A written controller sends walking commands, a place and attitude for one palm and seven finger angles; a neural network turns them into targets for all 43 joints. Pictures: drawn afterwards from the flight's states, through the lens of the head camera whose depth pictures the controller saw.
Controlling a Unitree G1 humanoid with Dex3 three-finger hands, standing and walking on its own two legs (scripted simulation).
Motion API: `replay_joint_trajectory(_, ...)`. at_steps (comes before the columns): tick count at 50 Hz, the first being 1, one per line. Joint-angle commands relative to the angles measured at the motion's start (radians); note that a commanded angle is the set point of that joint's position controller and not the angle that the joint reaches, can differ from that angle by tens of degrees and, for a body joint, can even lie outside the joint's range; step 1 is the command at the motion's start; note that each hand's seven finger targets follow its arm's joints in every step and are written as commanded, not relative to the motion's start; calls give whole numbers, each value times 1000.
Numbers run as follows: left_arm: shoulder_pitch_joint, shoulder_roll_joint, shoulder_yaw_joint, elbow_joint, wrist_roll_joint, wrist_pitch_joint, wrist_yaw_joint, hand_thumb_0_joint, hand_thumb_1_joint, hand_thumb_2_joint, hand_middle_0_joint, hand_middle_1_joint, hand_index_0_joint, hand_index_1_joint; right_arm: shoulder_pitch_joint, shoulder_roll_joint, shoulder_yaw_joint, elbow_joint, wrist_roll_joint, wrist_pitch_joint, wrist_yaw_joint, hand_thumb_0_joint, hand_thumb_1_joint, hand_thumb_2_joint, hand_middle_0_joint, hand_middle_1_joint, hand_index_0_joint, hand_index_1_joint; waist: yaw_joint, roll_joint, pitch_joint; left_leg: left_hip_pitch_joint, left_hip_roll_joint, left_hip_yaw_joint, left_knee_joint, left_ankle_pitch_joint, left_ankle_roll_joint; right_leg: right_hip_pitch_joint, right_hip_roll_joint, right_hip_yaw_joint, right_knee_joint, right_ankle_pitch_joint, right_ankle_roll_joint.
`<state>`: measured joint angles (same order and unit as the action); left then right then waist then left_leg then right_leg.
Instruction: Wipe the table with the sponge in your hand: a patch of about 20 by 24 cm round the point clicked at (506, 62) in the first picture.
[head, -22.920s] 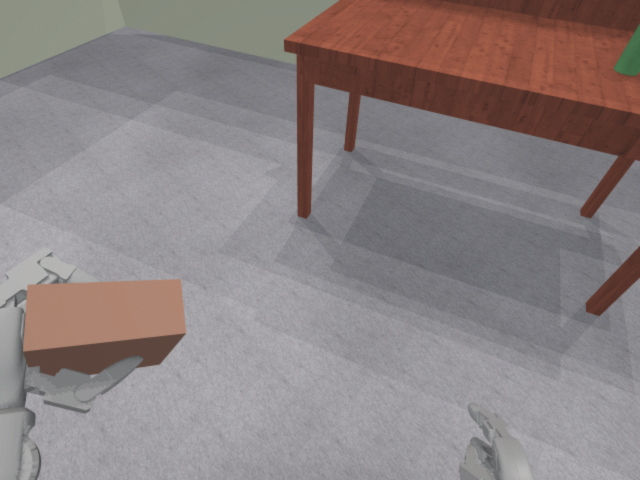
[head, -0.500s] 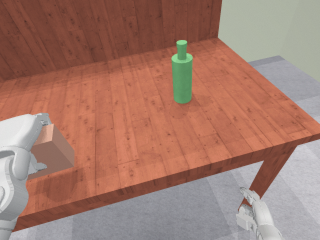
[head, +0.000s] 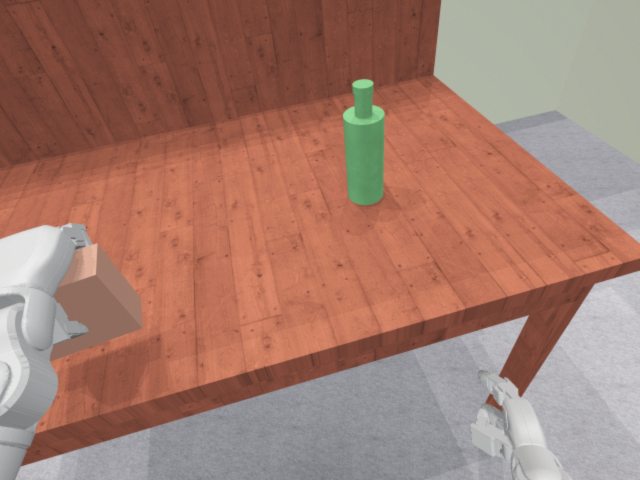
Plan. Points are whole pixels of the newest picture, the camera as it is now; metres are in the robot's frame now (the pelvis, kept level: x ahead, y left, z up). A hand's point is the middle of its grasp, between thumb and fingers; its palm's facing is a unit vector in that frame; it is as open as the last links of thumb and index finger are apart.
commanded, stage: move the sponge above the wiping area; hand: left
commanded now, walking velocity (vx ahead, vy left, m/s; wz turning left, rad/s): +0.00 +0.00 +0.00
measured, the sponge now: (75, 314) +0.25 +0.35 +0.11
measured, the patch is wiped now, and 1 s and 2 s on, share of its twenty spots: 0.00 0.00 0.00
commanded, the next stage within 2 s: lower the sponge onto the table in 1.40 s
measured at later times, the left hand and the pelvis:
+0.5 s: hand (61, 302) +0.24 +0.34 +0.14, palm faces +0.00 -0.05 -1.00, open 9.6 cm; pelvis -0.01 +0.00 +0.00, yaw +0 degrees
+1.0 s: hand (74, 309) +0.24 +0.33 +0.13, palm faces -0.09 -0.06 -0.99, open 9.6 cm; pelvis +0.00 +0.00 +0.00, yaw +0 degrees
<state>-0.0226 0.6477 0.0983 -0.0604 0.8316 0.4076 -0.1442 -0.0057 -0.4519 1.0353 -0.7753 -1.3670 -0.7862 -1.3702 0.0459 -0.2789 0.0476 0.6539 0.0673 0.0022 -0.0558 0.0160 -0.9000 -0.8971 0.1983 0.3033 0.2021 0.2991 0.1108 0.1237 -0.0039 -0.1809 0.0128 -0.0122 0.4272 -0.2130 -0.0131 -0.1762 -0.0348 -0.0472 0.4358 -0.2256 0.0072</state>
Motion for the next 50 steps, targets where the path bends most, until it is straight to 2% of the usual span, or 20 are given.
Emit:
replay_joint_trajectory(1, -247, 213, 34, -289, 33, -78, -23, 0, 100, 1300, -1200, -1600, -1200, -1600, -193, -83, -27, -203, -6, -80, -20, 0, -900, -900, 200, 300, 200, 300, -9, -73, -208, 66, -40, -5, -32, 165, 53, 37, 37, -13, -63, 99, -41)
replay_joint_trajectory(5, -410, 272, 92, -376, 71, -183, 42, 0, 100, 1300, -1200, -1600, -1200, -1600, -149, -69, -29, -196, -29, -115, -56, 0, -900, -900, 200, 300, 200, 300, -5, -34, -249, 120, -41, -16, -40, 162, 55, 37, 50, -7, -77, 66, -63)
replay_joint_trajectory(7, -376, 309, 161, -313, 76, -202, 97, 0, 100, 1300, -1200, -1600, -1200, -1600, -125, -78, -42, -163, -37, -116, -60, 0, -900, -900, 200, 300, 200, 300, 14, -5, -232, 123, -38, -20, -50, 197, 44, 54, 54, -2, -91, 90, -73)
replay_joint_trajectory(9, -405, 377, 239, -317, 83, -186, 148, 0, 100, 1300, -1200, -1600, -1200, -1600, -170, -73, -37, -158, -32, -119, -56, 0, -900, -900, 200, 300, 200, 300, 40, 68, -238, 118, -45, -23, -58, 211, 34, 83, 61, 48, -94, 93, -93)
replay_joint_trajectory(12, -359, 304, 209, -214, 52, -123, 198, 0, 100, 1300, -1200, -1600, -1200, -1600, -163, -76, -50, -134, -28, -98, -37, 0, -900, -900, 200, 300, 200, 300, 49, 73, -238, 97, -36, 0, -55, 278, 16, 119, 43, 22, -90, 154, -87)
replay_joint_trajectory(14, -330, 292, 201, -165, 35, -55, 186, 0, 100, 1300, -1200, -1600, -1200, -1600, -227, -80, -40, -135, -15, -87, -25, 0, -900, -900, 200, 300, 200, 300, 58, 63, -199, 73, -40, -1, -65, 243, 12, 113, 48, 46, -93, 128, -89)
replay_joint_trajectory(19, -155, 165, 62, -105, 2, 41, 44, 0, 100, 1300, -1200, -1600, -1200, -1600, -262, -91, -26, -175, 5, -64, -10, 0, -900, -900, 200, 300, 200, 300, 32, -101, -147, 12, -37, 5, -65, 183, 28, 85, 43, 2, -76, 135, -54)
replay_joint_trajectory(22, -146, 149, 0, -166, 1, 19, -32, 0, 100, 1300, -1200, -1600, -1200, -1600, -221, -104, -29, -194, 3, -57, -12, 0, -900, -900, 200, 300, 200, 300, 2, -131, -159, 17, -37, 2, -48, 142, 44, 56, 37, -17, -70, 124, -37)
replay_joint_trajectory(25, -273, 232, 26, -271, 51, -59, -54, 0, 100, 1300, -1200, -1600, -1200, -1600, -197, -95, -21, -211, -8, -80, -28, 0, -900, -900, 200, 300, 200, 300, -8, -118, -205, 44, -44, -6, -31, 122, 58, 37, 37, -7, -67, 67, -42)
replay_joint_trajectory(28, -373, 338, 139, -362, 76, -185, 8, 0, 100, 1300, -1200, -1600, -1200, -1600, -143, -79, -32, -199, -25, -102, -56, 0, -900, -900, 200, 300, 200, 300, 4, -60, -269, 122, -48, -14, -30, 163, 60, 53, 45, -2, -77, 67, -53)
replay_joint_trajectory(29, -396, 414, 217, -409, 84, -213, 46, 0, 100, 1300, -1200, -1600, -1200, -1600, -160, -76, -30, -199, -31, -124, -64, 0, -900, -900, 200, 300, 200, 300, 16, 7, -276, 134, -45, -21, -30, 159, 56, 63, 57, 34, -82, 61, -71)
replay_joint_trajectory(30, -404, 369, 201, -403, 84, -235, 80, 0, 100, 1300, -1200, -1600, -1200, -1600, -123, -62, -32, -192, -43, -131, -74, 0, -900, -900, 200, 300, 200, 300, 21, 19, -295, 140, -52, -9, -31, 197, 55, 80, 52, 9, -79, 78, -76)
replay_joint_trajectory(32, -376, 350, 227, -296, 71, -241, 145, 0, 100, 1300, -1200, -1600, -1200, -1600, -103, -67, -46, -150, -39, -127, -73, 0, -900, -900, 200, 300, 200, 300, 21, 69, -219, 126, -45, -8, -43, 219, 36, 64, 54, 15, -106, 90, -84)
replay_joint_trajectory(34, -405, 378, 264, -241, 54, -200, 190, 0, 100, 1300, -1200, -1600, -1200, -1600, -149, -74, -49, -138, -23, -124, -62, 0, -900, -900, 200, 300, 200, 300, 35, 135, -188, 114, -49, -9, -48, 214, 23, 68, 59, 72, -118, 85, -101)
replay_joint_trajectory(36, -426, 297, 193, -145, 36, -138, 208, 0, 100, 1300, -1200, -1600, -1200, -1600, -154, -76, -53, -118, -17, -105, -50, 0, -900, -900, 200, 300, 200, 300, 28, 95, -173, 84, -40, 7, -55, 215, 14, 74, 43, 30, -114, 90, -84)
replay_joint_trajectory(39, -325, 286, 176, -40, 17, -39, 163, 0, 100, 1300, -1200, -1600, -1200, -1600, -220, -100, -47, -124, -6, -91, -34, 0, -900, -900, 200, 300, 200, 300, 45, -13, -164, 40, -41, 7, -66, 194, 18, 100, 42, 40, -99, 104, -74)
replay_joint_trajectory(44, -130, 186, 55, -64, 1, 18, -6, 0, 100, 1300, -1200, -1600, -1200, -1600, -233, -103, -35, -182, 8, -68, -17, 0, -900, -900, 200, 300, 200, 300, 17, -138, -175, 12, -41, 10, -40, 178, 40, 91, 39, 3, -65, 164, -44)
replay_joint_trajectory(45, -132, 168, 20, -102, -3, 8, -37, 0, 100, 1300, -1200, -1600, -1200, -1600, -210, -109, -33, -195, 2, -65, -17, 0, -900, -900, 200, 300, 200, 300, 10, -141, -185, 11, -42, 12, -32, 170, 46, 84, 32, -7, -60, 166, -39)
replay_joint_trajectory(48, -188, 239, 50, -229, 19, -76, -76, 0, 100, 1300, -1200, -1600, -1200, -1600, -176, -103, -32, -208, -6, -72, -21, 0, -900, -900, 200, 300, 200, 300, -5, -145, -222, 41, -47, 1, -15, 160, 62, 62, 32, -8, -52, 146, -30)
replay_joint_trajectory(50, -269, 333, 140, -319, 38, -157, -46, 0, 100, 1300, -1200, -1600, -1200, -1600, -153, -87, -25, -224, -21, -92, -41, 0, -900, -900, 200, 300, 200, 300, 4, -121, -257, 79, -51, -3, -7, 177, 67, 61, 37, -4, -58, 120, -43)
